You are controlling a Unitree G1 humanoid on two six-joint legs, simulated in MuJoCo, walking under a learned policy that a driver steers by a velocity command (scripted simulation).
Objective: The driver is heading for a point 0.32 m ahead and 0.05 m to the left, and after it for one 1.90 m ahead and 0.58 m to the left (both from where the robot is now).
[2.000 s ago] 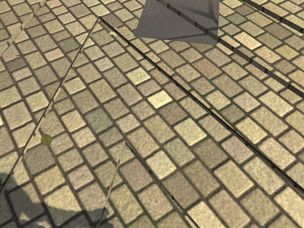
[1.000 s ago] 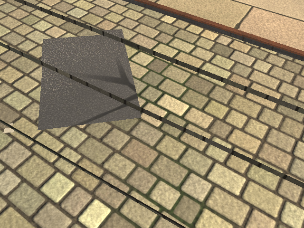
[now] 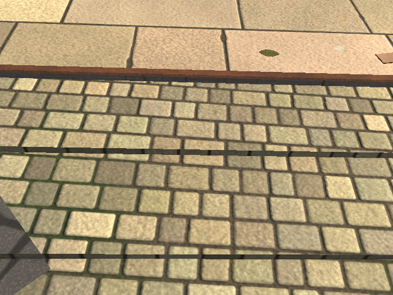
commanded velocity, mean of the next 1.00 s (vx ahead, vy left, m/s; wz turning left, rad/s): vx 0.19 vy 0.00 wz -0.05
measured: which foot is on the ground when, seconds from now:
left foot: down 0.00-0.36, up 0.38-0.76, down 0.78-1.00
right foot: up 0.00-0.32, down 0.34-1.00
